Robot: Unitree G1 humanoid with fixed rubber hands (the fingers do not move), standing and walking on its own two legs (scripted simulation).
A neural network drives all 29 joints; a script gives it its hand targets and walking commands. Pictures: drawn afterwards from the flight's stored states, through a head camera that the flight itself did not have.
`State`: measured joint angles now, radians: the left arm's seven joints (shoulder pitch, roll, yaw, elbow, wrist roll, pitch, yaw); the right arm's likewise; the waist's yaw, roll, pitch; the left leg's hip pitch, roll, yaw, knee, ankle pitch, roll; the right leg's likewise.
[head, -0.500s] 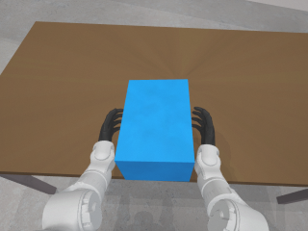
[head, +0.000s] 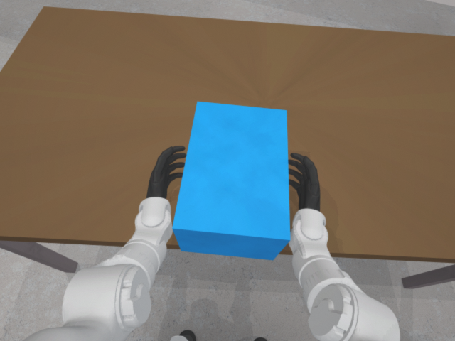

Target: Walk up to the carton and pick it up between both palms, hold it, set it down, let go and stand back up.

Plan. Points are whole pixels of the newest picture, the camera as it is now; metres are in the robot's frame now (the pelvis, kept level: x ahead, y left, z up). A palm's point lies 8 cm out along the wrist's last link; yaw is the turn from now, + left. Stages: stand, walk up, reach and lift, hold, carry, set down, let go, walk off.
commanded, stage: set down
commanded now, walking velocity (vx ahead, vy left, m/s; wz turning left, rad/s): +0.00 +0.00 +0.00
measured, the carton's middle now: (234, 179) +0.43 +0.00 -0.05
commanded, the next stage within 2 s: none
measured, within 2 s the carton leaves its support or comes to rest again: neither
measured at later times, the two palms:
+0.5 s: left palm (160, 187) +0.40 +0.14 -0.02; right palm (307, 198) +0.38 -0.14 -0.02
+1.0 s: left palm (158, 168) +0.42 +0.14 +0.01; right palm (321, 183) +0.41 -0.16 +0.01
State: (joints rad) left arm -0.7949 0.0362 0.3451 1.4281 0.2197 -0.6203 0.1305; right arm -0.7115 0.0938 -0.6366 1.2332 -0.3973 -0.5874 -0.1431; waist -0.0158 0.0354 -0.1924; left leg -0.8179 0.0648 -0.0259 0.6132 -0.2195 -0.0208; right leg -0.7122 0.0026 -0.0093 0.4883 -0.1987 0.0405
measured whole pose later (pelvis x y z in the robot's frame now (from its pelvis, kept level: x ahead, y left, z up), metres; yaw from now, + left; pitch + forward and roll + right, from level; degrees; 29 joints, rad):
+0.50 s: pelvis -0.01 +0.01 -0.01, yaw -1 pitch +24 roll -3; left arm -0.88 0.06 0.40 1.50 0.23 -0.63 0.14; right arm -0.82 0.05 -0.65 1.34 -0.39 -0.58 -0.14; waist -0.03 0.05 -0.18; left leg -0.89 0.06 -0.01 0.72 -0.25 -0.01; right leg -0.80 0.00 0.01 0.62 -0.24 0.05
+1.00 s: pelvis -0.02 +0.01 -0.02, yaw -2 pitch +25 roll -3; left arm -0.96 0.10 0.11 1.46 -0.08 -0.46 0.16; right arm -0.91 -0.10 -0.17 1.38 0.08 -0.44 -0.12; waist -0.01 0.05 -0.25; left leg -0.95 0.07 0.00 0.81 -0.29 -0.01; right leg -0.87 0.01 0.02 0.71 -0.28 0.06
